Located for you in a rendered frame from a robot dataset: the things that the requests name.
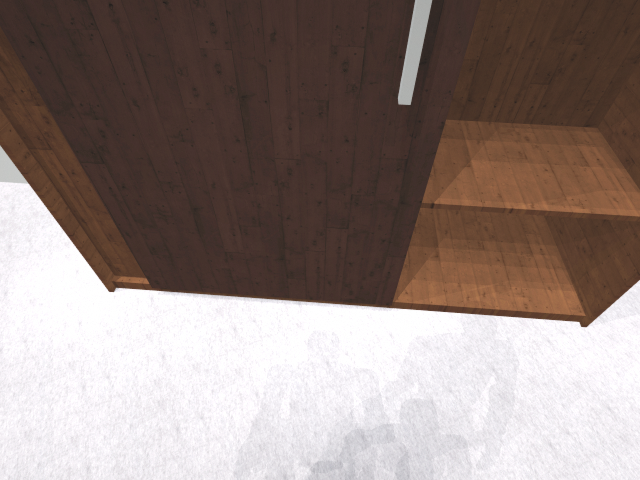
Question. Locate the handle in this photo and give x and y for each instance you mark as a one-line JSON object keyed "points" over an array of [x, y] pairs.
{"points": [[413, 52]]}

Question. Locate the wardrobe door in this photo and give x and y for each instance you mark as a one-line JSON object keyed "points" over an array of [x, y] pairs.
{"points": [[26, 111], [251, 147]]}

